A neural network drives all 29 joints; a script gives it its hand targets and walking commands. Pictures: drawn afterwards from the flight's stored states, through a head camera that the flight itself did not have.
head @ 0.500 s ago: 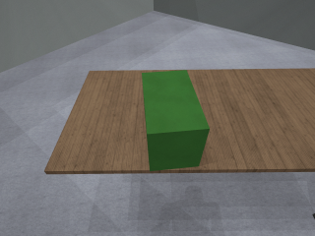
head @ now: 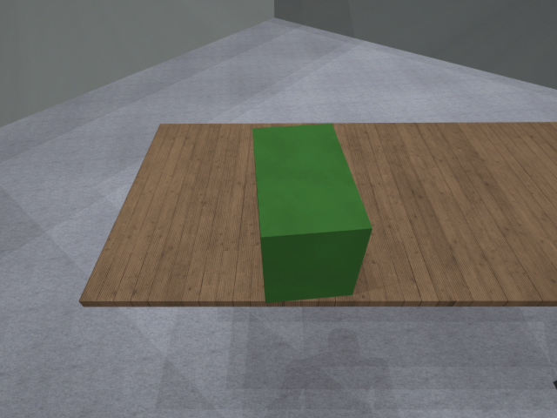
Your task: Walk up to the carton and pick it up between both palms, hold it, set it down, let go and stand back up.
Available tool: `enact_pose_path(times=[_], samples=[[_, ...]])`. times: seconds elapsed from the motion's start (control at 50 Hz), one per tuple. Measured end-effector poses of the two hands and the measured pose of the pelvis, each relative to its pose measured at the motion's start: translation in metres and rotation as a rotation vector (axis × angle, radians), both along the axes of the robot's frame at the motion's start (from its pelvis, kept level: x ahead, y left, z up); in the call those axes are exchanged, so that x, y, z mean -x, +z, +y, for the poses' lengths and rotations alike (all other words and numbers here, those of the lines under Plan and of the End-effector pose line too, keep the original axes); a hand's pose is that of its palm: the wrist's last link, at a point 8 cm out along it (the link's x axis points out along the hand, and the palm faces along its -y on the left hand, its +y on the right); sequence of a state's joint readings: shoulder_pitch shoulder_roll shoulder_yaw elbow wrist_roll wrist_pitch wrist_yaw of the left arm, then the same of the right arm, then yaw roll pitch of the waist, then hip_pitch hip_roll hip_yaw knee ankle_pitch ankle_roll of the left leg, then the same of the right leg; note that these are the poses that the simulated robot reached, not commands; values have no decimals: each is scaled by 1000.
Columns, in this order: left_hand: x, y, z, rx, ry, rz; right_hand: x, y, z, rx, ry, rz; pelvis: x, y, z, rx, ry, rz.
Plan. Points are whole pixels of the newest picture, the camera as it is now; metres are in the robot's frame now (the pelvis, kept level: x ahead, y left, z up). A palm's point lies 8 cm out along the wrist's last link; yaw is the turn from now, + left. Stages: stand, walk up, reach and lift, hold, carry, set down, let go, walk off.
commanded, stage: stand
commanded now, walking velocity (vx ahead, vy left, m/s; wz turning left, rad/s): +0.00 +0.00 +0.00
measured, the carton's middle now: (300, 208) +0.49 -0.02 +0.01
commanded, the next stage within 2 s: none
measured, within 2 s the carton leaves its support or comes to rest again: neither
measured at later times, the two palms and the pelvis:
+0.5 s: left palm out of the picture -0.01 +0.23 -0.15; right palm out of the picture +0.00 -0.23 -0.14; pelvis +0.00 +0.00 +0.00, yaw +0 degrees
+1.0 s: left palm out of the picture -0.01 +0.24 -0.14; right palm out of the picture +0.02 -0.22 -0.14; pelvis +0.01 +0.01 +0.00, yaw +0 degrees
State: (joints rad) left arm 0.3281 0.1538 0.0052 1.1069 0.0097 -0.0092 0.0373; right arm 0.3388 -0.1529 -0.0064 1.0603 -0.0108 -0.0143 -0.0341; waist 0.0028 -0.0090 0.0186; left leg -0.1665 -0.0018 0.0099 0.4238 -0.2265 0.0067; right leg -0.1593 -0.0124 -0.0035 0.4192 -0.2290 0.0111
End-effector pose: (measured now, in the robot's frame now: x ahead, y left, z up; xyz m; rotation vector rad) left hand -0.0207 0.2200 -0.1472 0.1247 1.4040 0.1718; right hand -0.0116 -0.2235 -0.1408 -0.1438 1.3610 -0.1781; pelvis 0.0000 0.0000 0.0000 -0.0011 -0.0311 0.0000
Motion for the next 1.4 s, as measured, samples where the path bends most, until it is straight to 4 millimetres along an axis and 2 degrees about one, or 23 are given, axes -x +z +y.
enact_pose_path(times=[0.3, 0.62, 0.84, 1.4], samples=[[4, 1, 6, -10, -3, 18, -8, 1, 2, -3, 8, -10, -1, 1, 1, 0, 1, -1], [-13, 2, 12, -16, -8, -22, -14, 3, -3, 17, 16, -5, -6, 1, 3, 2, 2, -4], [-13, 2, 16, -19, -9, -3, -25, 3, 1, 12, 21, -29, -8, 1, 6, 1, 1, -8], [-27, 5, 28, -46, -18, -34, -38, 8, -10, 43, 35, -47, -11, 2, 8, -2, -1, -11]])
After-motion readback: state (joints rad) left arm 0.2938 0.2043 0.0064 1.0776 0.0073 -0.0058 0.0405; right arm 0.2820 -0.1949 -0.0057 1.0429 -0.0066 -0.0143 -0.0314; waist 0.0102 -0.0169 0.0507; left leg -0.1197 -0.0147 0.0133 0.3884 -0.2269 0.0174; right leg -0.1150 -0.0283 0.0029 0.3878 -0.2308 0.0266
